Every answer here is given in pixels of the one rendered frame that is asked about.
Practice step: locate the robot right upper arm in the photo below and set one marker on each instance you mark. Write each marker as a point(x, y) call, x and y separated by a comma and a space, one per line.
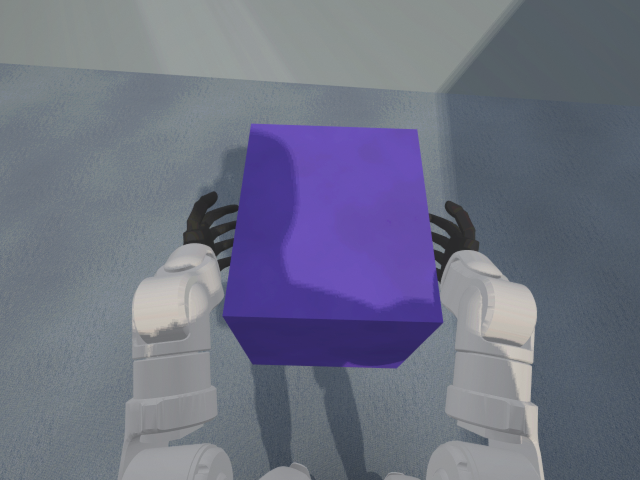
point(457, 460)

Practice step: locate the left robot forearm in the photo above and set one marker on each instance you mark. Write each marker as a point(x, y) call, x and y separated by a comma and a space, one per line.
point(172, 391)

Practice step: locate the robot right hand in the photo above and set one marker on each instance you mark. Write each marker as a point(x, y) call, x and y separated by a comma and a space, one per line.
point(462, 237)

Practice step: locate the robot left hand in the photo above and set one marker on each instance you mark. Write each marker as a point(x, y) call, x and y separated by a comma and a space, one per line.
point(198, 226)

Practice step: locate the robot left upper arm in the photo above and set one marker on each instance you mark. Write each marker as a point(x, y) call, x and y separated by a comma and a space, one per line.
point(187, 462)

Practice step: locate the carton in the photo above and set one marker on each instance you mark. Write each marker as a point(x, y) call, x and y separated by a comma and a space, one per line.
point(332, 261)

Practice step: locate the right robot forearm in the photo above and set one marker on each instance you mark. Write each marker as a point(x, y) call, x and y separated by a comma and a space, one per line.
point(491, 391)

